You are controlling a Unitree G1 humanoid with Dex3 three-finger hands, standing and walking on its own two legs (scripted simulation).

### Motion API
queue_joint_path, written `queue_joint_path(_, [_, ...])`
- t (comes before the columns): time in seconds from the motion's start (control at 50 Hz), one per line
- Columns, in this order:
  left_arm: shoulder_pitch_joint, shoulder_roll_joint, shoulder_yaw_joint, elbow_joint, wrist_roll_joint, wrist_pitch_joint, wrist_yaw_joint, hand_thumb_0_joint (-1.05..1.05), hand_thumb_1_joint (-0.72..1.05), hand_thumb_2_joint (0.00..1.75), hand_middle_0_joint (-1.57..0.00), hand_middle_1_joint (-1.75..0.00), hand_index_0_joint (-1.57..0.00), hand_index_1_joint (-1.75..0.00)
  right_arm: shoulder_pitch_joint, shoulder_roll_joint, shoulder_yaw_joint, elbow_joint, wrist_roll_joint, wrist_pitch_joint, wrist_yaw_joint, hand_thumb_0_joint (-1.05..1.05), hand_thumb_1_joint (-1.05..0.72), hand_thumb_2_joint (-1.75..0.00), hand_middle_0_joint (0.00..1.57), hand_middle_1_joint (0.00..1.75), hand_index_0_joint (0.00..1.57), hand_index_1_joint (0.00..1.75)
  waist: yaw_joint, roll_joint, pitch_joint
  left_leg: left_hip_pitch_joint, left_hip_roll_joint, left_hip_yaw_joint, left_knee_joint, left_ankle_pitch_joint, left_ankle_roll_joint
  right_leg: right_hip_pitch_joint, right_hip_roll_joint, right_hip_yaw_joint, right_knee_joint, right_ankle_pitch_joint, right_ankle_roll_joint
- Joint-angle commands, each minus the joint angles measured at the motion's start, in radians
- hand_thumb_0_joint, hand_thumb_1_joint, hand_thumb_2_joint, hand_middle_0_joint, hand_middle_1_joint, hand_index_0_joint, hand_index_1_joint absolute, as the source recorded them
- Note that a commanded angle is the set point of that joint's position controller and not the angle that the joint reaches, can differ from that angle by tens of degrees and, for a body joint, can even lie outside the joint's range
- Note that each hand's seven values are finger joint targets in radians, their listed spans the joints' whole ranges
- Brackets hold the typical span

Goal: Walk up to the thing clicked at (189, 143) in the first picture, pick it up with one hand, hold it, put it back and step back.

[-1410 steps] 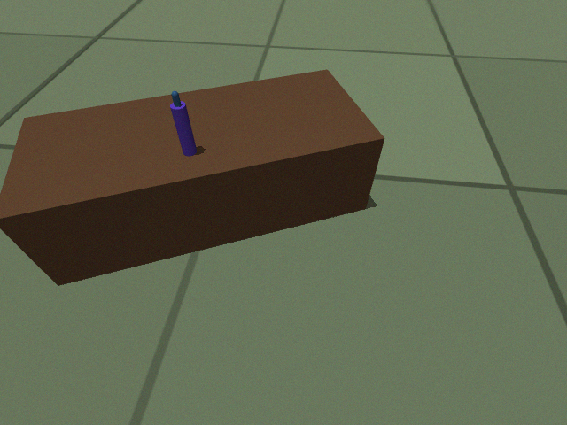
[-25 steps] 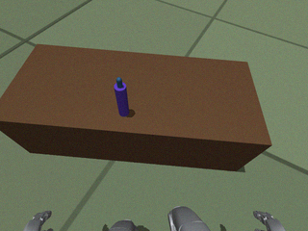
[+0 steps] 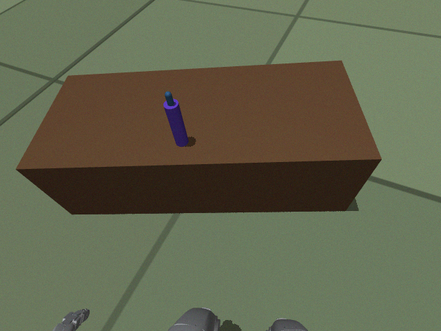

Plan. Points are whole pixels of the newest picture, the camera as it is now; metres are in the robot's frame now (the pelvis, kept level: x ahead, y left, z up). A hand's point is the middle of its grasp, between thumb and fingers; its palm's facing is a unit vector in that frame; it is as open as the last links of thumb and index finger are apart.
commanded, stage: step back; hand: left
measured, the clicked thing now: (175, 119) +0.80 +0.20 -0.22
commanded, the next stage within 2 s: stand in 1.84 s
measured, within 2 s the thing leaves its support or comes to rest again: neither
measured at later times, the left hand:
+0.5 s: hand out of the picture -0.09 +0.29 -0.16, palm faces -0.06 -0.92 -0.39, open 7.4 cm
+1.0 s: hand out of the picture -0.24 +0.30 -0.15, palm faces +0.02 -0.93 -0.36, open 7.4 cm
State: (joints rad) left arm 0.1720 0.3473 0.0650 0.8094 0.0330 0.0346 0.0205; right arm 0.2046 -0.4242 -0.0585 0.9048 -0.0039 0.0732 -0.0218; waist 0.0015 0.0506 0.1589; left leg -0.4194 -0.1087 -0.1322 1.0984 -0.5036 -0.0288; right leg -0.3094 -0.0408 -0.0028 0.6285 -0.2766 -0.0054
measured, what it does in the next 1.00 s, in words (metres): walks backwards: left foot, then right foot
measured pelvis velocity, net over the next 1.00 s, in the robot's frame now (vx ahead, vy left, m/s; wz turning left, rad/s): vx -0.33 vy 0.03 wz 0.01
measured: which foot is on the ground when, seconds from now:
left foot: up 0.00-0.10, down 0.12-0.54, up 0.56-0.80, down 0.82-1.00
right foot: down 0.00-0.14, up 0.16-0.50, down 0.52-0.86, up 0.88-1.00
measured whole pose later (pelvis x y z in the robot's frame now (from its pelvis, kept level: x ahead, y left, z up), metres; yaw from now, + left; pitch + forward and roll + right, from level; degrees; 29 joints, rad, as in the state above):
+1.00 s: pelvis -0.33 +0.03 +0.00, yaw +0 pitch -3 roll +1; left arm 0.16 0.41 0.07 0.90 0.01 0.06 -0.02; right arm 0.20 -0.34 -0.03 0.97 -0.05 0.00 0.00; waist 0.01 -0.05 0.10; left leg -0.26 -0.02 0.00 0.60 -0.29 0.02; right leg -0.37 0.00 0.08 0.89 -0.45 -0.02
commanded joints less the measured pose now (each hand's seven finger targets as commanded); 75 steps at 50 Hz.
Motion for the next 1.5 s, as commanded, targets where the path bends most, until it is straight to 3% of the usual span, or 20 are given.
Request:
queue_joint_path(0.0, [-0.007, 0.287, 0.086, -0.093, 0.002, -0.023, 0.03, 0.0, 0.9, 0.9, -0.2, -0.3, -0.2, -0.3, -0.03, -0.148, -0.041, -0.104, -0.014, -0.036, -0.008, 0.0, -0.9, -0.9, 0.2, 0.3, 0.2, 0.3, 0.045, -0.256, -0.184, -0.023, 0.08, 0.045, -0.227, -0.045, 0.011, 0.228, -0.261, 0.232, -0.135, 0.468, -0.209])
queue_joint_path(0.08, [-0.09, 0.292, 0.07, -0.107, -0.014, -0.002, 0.018, 0.0, 0.9, 0.9, -0.2, -0.3, -0.2, -0.3, 0.108, -0.148, -0.055, -0.033, -0.018, -0.044, 0.008, 0.0, -0.9, -0.9, 0.2, 0.3, 0.2, 0.3, -0.027, -0.208, -0.226, 0.215, 0.065, 0.167, -0.625, 0.211, 0.047, 0.093, -0.19, 0.164, -0.03, 0.309, -0.137])
queue_joint_path(0.1, [-0.067, 0.257, 0.056, -0.106, -0.017, 0.004, 0.014, 0.0, 0.9, 0.9, -0.2, -0.3, -0.2, -0.3, 0.102, -0.169, -0.063, -0.036, -0.028, -0.049, 0.008, 0.0, -0.9, -0.9, 0.2, 0.3, 0.2, 0.3, -0.027, -0.115, -0.218, 0.249, 0.136, 0.049, -0.694, 0.264, 0.071, 0.012, -0.138, 0.145, 0.042, 0.181, -0.09])
queue_joint_path(0.14, [-0.141, 0.252, 0.071, -0.118, -0.02, 0.001, 0.031, 0.0, 0.9, 0.9, -0.2, -0.3, -0.2, -0.3, 0.003, -0.365, -0.095, -0.084, -0.034, -0.048, 0.017, 0.0, -0.9, -0.9, 0.2, 0.3, 0.2, 0.3, -0.075, 0.216, -0.162, 0.056, 0.518, -0.456, -0.82, 0.423, 0.331, -0.145, 0.126, 0.123, 0.474, -0.408, -0.002])
queue_joint_path(0.22, [-0.018, 0.248, 0.073, -0.039, -0.034, 0.006, 0.026, 0.0, 0.9, 0.9, -0.2, -0.3, -0.2, -0.3, -0.139, -0.211, -0.051, -0.106, -0.038, -0.062, -0.006, 0.0, -0.9, -0.9, 0.2, 0.3, 0.2, 0.3, 0.038, 0.055, -0.127, 0.128, 0.366, -0.12, -0.688, 0.609, 0.247, -0.199, 0.128, 0.193, 0.703, -0.23, -0.012])
queue_joint_path(0.34, [-0.027, 0.21, 0.057, -0.049, -0.015, -0.006, 0.005, 0.0, 0.9, 0.9, -0.2, -0.3, -0.2, -0.3, -0.032, -0.193, -0.055, -0.099, -0.028, -0.059, -0.009, 0.0, -0.9, -0.9, 0.2, 0.3, 0.2, 0.3, -0.035, 0.092, -0.198, 0.395, 0.374, -0.087, -0.617, 0.726, 0.292, -0.195, 0.088, 0.107, 0.37, -0.252, 0.049])
queue_joint_path(0.48, [0.182, 0.228, 0.065, 0.055, -0.003, -0.013, -0.014, 0.0, 0.9, 0.9, -0.2, -0.3, -0.2, -0.3, -0.127, -0.229, -0.057, -0.141, -0.016, -0.026, 0.004, 0.0, -0.9, -0.9, 0.2, 0.3, 0.2, 0.3, 0.043, 0.122, -0.281, 0.135, 0.331, -0.043, -0.6, 0.341, 0.162, 0.175, 0.042, 0.005, -0.162, -0.036, -0.039])
queue_joint_path(0.52, [0.122, 0.377, 0.106, 0.023, 0.011, -0.008, -0.017, 0.0, 0.9, 0.9, -0.2, -0.3, -0.2, -0.3, -0.177, -0.13, -0.037, -0.171, -0.004, -0.033, -0.003, 0.0, -0.9, -0.9, 0.2, 0.3, 0.2, 0.3, 0.077, -0.311, -0.147, -0.124, 0.037, 0.096, -0.275, -0.018, 0.036, 0.03, -0.269, 0.47, -0.345, -0.164, -0.205])
queue_joint_path(0.54, [0.033, 0.425, 0.11, -0.02, 0.022, -0.011, -0.012, 0.0, 0.9, 0.9, -0.2, -0.3, -0.2, -0.3, -0.177, -0.16, -0.049, -0.166, -0.012, -0.026, -0.013, 0.0, -0.9, -0.9, 0.2, 0.3, 0.2, 0.3, 0.078, -0.325, -0.082, -0.082, 0.046, -0.002, -0.048, -0.097, 0.009, -0.164, -0.409, 0.584, -0.4, -0.153, -0.312])
queue_joint_path(0.6, [-0.118, 0.292, 0.075, -0.057, 0.012, -0.02, 0.003, 0.0, 0.9, 0.9, -0.2, -0.3, -0.2, -0.3, -0.065, -0.156, -0.045, -0.106, 0.002, -0.032, -0.012, 0.0, -0.9, -0.9, 0.2, 0.3, 0.2, 0.3, -0.031, -0.161, -0.093, -0.035, -0.004, -0.023, 0.09, 0.035, 0.018, -0.119, -0.215, 0.213, -0.245, 0.175, -0.2])
queue_joint_path(0.78, [-0.019, 0.28, 0.068, -0.047, 0.004, 0.001, -0.003, 0.0, 0.9, 0.9, -0.2, -0.3, -0.2, -0.3, 0.042, -0.119, -0.043, -0.041, -0.028, -0.077, -0.005, 0.0, -0.9, -0.9, 0.2, 0.3, 0.2, 0.3, 0.012, -0.214, -0.225, 0.194, 0.052, 0.191, -0.737, 0.2, 0.035, 0.155, -0.173, 0.145, -0.002, 0.194, -0.143])
queue_joint_path(0.8, [0.013, 0.23, 0.049, -0.044, 0.003, 0.006, -0.006, 0.0, 0.9, 0.9, -0.2, -0.3, -0.2, -0.3, 0.052, -0.148, -0.057, -0.02, -0.039, -0.083, -0.009, 0.0, -0.9, -0.9, 0.2, 0.3, 0.2, 0.3, 0.018, -0.125, -0.231, 0.324, 0.122, 0.052, -0.77, 0.202, 0.058, -0.003, -0.147, 0.127, 0.08, 0.095, -0.099])
queue_joint_path(0.84, [-0.078, 0.243, 0.055, -0.044, -0.011, 0.004, -0.001, 0.0, 0.9, 0.9, -0.2, -0.3, -0.2, -0.3, -0.029, -0.328, -0.08, -0.055, -0.035, -0.091, -0.003, 0.0, -0.9, -0.9, 0.2, 0.3, 0.2, 0.3, -0.03, 0.144, -0.165, 0.091, 0.502, -0.443, -0.846, 0.042, 0.295, -0.128, 0.003, 0.083, 0.319, -0.33, -0.002])
queue_joint_path(0.9, [-0.02, 0.24, 0.055, 0.026, -0.026, 0.003, -0.019, 0.0, 0.9, 0.9, -0.2, -0.3, -0.2, -0.3, -0.157, -0.208, -0.039, -0.059, -0.045, -0.112, -0.009, 0.0, -0.9, -0.9, 0.2, 0.3, 0.2, 0.3, 0.046, 0.029, -0.09, 0.027, 0.344, -0.169, -0.789, 0.094, 0.21, -0.057, 0.028, 0.155, 0.392, -0.176, -0.019])
queue_joint_path(1.04, [0.032, 0.204, 0.054, 0.1, 0.0, -0.043, -0.035, 0.0, 0.9, 0.9, -0.2, -0.3, -0.2, -0.3, -0.094, -0.209, -0.053, -0.03, -0.045, -0.093, 0.017, 0.0, -0.9, -0.9, 0.2, 0.3, 0.2, 0.3, 0.024, 0.093, -0.117, 0.067, 0.301, -0.066, -0.737, -0.086, 0.162, 0.163, 0.057, -0.02, -0.223, -0.112, -0.038])
queue_joint_path(1.12, [-0.018, 0.342, 0.08, 0.089, 0.017, -0.07, -0.026, 0.0, 0.9, 0.9, -0.2, -0.3, -0.2, -0.3, -0.104, -0.152, -0.044, -0.031, -0.029, -0.091, 0.016, 0.0, -0.9, -0.9, 0.2, 0.3, 0.2, 0.3, 0.03, -0.18, -0.026, -0.045, 0.122, 0.061, -0.271, -0.02, 0.019, -0.018, -0.304, 0.536, -0.444, -0.61, -0.22])
queue_joint_path(1.28, [-0.065, 0.247, 0.033, 0.092, 0.0, -0.063, -0.033, 0.0, 0.9, 0.9, -0.2, -0.3, -0.2, -0.3, -0.004, -0.11, -0.044, 0.038, -0.026, -0.125, 0.021, 0.0, -0.9, -0.9, 0.2, 0.3, 0.2, 0.3, -0.021, -0.172, -0.129, 0.291, 0.099, 0.132, -0.678, 0.24, 0.038, -0.021, -0.126, 0.147, -0.214, -0.005, -0.104])
queue_joint_path(1.32, [-0.055, 0.174, 0.005, 0.096, -0.021, -0.055, -0.036, 0.0, 0.9, 0.9, -0.2, -0.3, -0.2, -0.3, -0.009, -0.185, -0.056, 0.037, -0.032, -0.136, 0.013, 0.0, -0.9, -0.9, 0.2, 0.3, 0.2, 0.3, -0.025, 0.051, -0.151, 0.336, 0.313, -0.214, -0.814, 0.058, 0.124, -0.144, 0.0, 0.037, -0.031, -0.118, -0.026])
queue_joint_path(1.36, [-0.02, 0.232, 0.026, 0.118, -0.017, -0.051, -0.029, 0.0, 0.9, 0.9, -0.2, -0.3, -0.2, -0.3, -0.054, -0.242, -0.068, 0.025, -0.031, -0.133, 0.018, 0.0, -0.9, -0.9, 0.2, 0.3, 0.2, 0.3, -0.005, 0.043, -0.128, 0.212, 0.43, -0.31, -0.87, -0.13, 0.243, -0.063, 0.003, 0.029, 0.108, -0.23, -0.025])
queue_joint_path(1.48, [0.036, 0.224, 0.031, 0.183, -0.01, -0.082, -0.018, 0.0, 0.9, 0.9, -0.2, -0.3, -0.2, -0.3, -0.143, -0.136, -0.026, 0.022, -0.01, -0.117, 0.021, 0.0, -0.9, -0.9, 0.2, 0.3, 0.2, 0.3, 0.047, 0.047, -0.171, 0.089, 0.248, 0.002, -0.674, 0.316, 0.076, 0.246, -0.024, 0.062, -0.243, 0.069, -0.038])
